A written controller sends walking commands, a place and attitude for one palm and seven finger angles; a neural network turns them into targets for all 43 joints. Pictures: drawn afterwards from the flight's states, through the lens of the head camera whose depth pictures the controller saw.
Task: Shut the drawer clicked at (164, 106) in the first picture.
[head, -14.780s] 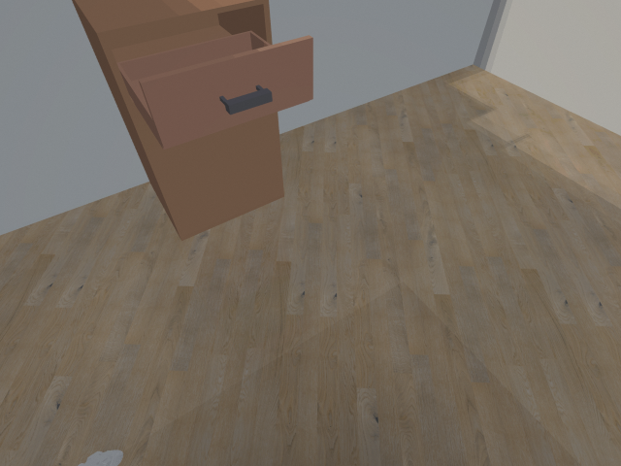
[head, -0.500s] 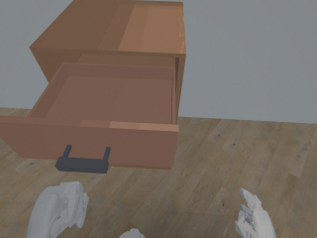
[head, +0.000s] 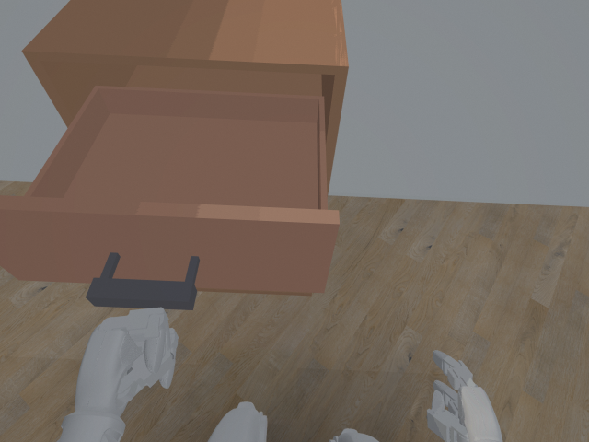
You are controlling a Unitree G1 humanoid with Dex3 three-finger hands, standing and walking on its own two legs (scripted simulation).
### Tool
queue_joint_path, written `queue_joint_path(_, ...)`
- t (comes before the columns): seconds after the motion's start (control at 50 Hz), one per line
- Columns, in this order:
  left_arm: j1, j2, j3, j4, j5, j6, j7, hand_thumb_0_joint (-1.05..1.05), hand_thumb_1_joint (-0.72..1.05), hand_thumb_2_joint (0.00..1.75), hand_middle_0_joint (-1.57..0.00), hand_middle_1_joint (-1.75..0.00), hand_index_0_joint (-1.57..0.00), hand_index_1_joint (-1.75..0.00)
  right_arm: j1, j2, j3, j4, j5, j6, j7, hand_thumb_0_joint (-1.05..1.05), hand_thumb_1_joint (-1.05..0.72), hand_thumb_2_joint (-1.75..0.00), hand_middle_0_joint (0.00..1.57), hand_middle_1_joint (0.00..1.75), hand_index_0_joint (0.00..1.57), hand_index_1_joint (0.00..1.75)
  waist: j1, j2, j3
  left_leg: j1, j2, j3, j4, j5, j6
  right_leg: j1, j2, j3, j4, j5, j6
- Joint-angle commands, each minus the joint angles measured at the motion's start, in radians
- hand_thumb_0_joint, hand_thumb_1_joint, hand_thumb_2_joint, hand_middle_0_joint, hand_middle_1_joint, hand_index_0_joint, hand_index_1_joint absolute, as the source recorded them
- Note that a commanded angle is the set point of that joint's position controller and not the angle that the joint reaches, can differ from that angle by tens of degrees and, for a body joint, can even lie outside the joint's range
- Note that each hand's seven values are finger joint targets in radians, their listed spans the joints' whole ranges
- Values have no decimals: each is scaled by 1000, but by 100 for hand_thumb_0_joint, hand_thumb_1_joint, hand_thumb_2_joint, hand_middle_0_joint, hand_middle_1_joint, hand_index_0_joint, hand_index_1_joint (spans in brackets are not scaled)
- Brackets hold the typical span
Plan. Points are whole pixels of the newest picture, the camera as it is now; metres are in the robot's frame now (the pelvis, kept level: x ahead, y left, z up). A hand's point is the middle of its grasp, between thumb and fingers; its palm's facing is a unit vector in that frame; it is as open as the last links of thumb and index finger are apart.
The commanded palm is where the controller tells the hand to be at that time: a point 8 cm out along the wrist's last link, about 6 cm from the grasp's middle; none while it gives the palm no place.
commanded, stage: bring the fist close to the handle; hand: left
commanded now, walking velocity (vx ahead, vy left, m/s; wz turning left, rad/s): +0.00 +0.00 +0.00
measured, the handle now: (148, 277) +0.31 +0.21 +0.06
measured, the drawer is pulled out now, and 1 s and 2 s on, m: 0.30 0.25 0.13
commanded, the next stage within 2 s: push the drawer shut in 0.26 s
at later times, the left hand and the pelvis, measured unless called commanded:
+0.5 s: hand (168, 354) +0.22 +0.16 +0.06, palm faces +0.01 -1.00 -0.04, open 3.3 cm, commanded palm +0.20 +0.22 +0.06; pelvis +0.01 -0.01 +0.00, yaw +0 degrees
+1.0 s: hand (182, 307) +0.27 +0.15 +0.05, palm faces +0.00 -1.00 -0.05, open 3.1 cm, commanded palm +0.27 +0.21 +0.06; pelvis +0.00 -0.01 +0.00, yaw +1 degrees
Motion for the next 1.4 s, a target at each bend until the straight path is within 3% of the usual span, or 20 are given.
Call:
queue_joint_path(0.0, 9, 77, 52, -215, -3, -66, 11, 0, 90, 90, -140, -160, -140, -160, -55, -135, -60, -165, 0, -44, -8, 0, -90, -90, 20, 30, 20, 30, -5, 12, -165, 243, 9, -64, -172, 194, -3, 17, -1, 48, -177, 237, 19)
queue_joint_path(0.14, 27, 69, 47, -221, -9, -77, 6, 0, 90, 90, -140, -160, -140, -160, -49, -134, -64, -173, 0, -37, -9, 0, -90, -90, 20, 30, 20, 30, -7, -2, -174, 235, 7, -58, -161, 204, -1, 28, -4, 53, -175, 258, 21)
queue_joint_path(0.2, 36, 104, 84, -224, -10, -89, 7, 0, 90, 90, -140, -160, -140, -160, -49, -133, -67, -165, -1, -35, -11, 0, -90, -90, 20, 30, 20, 30, 5, 20, -190, 232, 5, -54, -155, 222, -2, 45, -3, 60, -172, 277, 18)
queue_joint_path(0.24, 38, 71, 51, -232, -14, -95, 2, 0, 90, 90, -140, -160, -140, -160, -51, -129, -65, -170, 1, -35, -8, 0, -90, -90, 20, 30, 20, 30, -5, 19, -181, 240, 5, -54, -157, 222, -2, 36, -4, 56, -173, 278, 20)
queue_joint_path(0.32, 51, 81, 69, -201, -20, -84, -9, 0, 90, 90, -140, -160, -140, -160, -54, -131, -66, -165, 3, -26, -10, 0, -90, -90, 20, 30, 20, 30, -7, 7, -171, 223, 4, -52, -150, 223, -1, 43, -4, 62, -178, 294, 23)
queue_joint_path(0.52, -116, 121, 101, -150, -27, -91, -25, 0, 90, 90, -140, -160, -140, -160, -43, -147, -60, -143, -1, -36, -19, 0, -90, -90, 20, 30, 20, 30, -20, 10, -188, 221, 4, -51, -137, 210, 2, 37, -8, 80, -186, 286, 26)
queue_joint_path(0.56, -154, 97, 69, -145, -31, -79, -30, 0, 90, 90, -140, -160, -140, -160, -43, -148, -54, -146, 1, -39, -17, 0, -90, -90, 20, 30, 20, 30, -24, 24, -193, 234, 2, -51, -143, 207, 3, 42, -11, 81, -195, 284, 27)
queue_joint_path(0.58, -170, 124, 94, -126, -28, -72, -27, 0, 90, 90, -140, -160, -140, -160, -39, -153, -55, -141, 2, -36, -19, 0, -90, -90, 20, 30, 20, 30, -24, 11, -184, 231, 4, -52, -147, 206, 2, 44, -9, 81, -199, 281, 27)
queue_joint_path(0.6, -199, 123, 90, -130, -28, -70, -25, 0, 90, 90, -140, -160, -140, -160, -42, -155, -54, -136, 1, -38, -20, 0, -90, -90, 20, 30, 20, 30, -25, 35, -190, 238, 3, -53, -148, 207, 3, 39, -8, 77, -196, 277, 25)
queue_joint_path(0.68, -279, 100, 56, -113, -22, -73, -15, 0, 90, 90, -140, -160, -140, -160, -42, -158, -49, -129, 0, -47, -20, 0, -90, -90, 20, 30, 20, 30, -39, 26, -183, 249, 2, -57, -154, 186, 4, 21, -11, 77, -206, 251, 27)
queue_joint_path(0.8, -415, 144, 87, -37, -9, -77, -6, 0, 90, 90, -140, -160, -140, -160, -39, -168, -48, -97, -2, -50, -23, 0, -90, -90, 20, 30, 20, 30, -46, 7, -185, 231, 3, -55, -152, 157, 5, 23, -12, 92, -220, 214, 28)
queue_joint_path(0.82, -448, 122, 65, -21, -7, -76, -7, 0, 90, 90, -140, -160, -140, -160, -48, -165, -46, -94, -2, -50, -22, 0, -90, -90, 20, 30, 20, 30, -48, 13, -183, 234, 2, -57, -156, 147, 5, 15, -14, 92, -220, 203, 28)
queue_joint_path(0.96, -557, 108, 51, 44, -3, -56, 5, 0, 90, 90, -140, -160, -140, -160, -39, -168, -47, -78, 1, -46, -18, 0, -90, -90, 20, 30, 20, 30, -43, 18, -235, 287, 1, -58, -180, 175, 5, 47, -17, 90, -234, 239, 28)
queue_joint_path(1.0, -579, 149, 89, 89, 3, -49, 13, 0, 90, 90, -140, -160, -140, -160, -37, -175, -47, -67, 1, -39, -21, 0, -90, -90, 20, 30, 20, 30, -41, 4, -222, 277, 3, -56, -182, 177, 6, 50, -15, 93, -240, 243, 29)
queue_joint_path(1.08, -647, 111, 58, 120, 6, -55, 19, 0, 90, 90, -140, -160, -140, -160, -37, -169, -48, -63, 1, -34, -14, 0, -90, -90, 20, 30, 20, 30, -43, 12, -220, 305, 3, -59, -196, 180, 1, 38, -16, 84, -238, 246, 27)
queue_joint_path(1.16, -707, 132, 86, 174, 7, -63, 26, 0, 90, 90, -140, -160, -140, -160, -31, -172, -49, -53, 0, -25, -12, 0, -90, -90, 20, 30, 20, 30, -45, -6, -220, 287, 1, -51, -191, 179, 2, 51, -18, 96, -243, 254, 30)
queue_joint_path(1.24, -743, 151, 112, 203, 12, -75, 29, 0, 90, 90, -140, -160, -140, -160, -22, -174, -52, -42, -2, -14, -8, 0, -90, -90, 20, 30, 20, 30, -34, 23, -248, 312, 2, -51, -196, 212, -3, 59, -17, 90, -230, 289, 25)
queue_joint_path(1.28, -773, 122, 83, 215, 11, -75, 28, 0, 90, 90, -140, -160, -140, -160, -21, -172, -52, -42, -1, -11, -5, 0, -90, -90, 20, 30, 20, 30, -44, 15, -241, 324, 3, -54, -199, 219, -3, 50, -17, 84, -230, 296, 26)
queue_joint_path(1.3, -769, 148, 109, 237, 16, -75, 33, 0, 90, 90, -140, -160, -140, -160, -15, -179, -54, -38, -2, -6, -6, 0, -90, -90, 20, 30, 20, 30, -39, 3, -244, 316, 4, -57, -198, 219, -2, 52, -14, 85, -230, 290, 25)
queue_joint_path(1.38, -848, 136, 98, 274, 19, -82, 38, 0, 90, 90, -140, -160, -140, -160, -10, -179, -56, -24, -1, 0, -7, 0, -90, -90, 20, 30, 20, 30, -53, -9, -249, 326, 6, -58, -197, 208, -3, 30, -14, 85, -229, 281, 28)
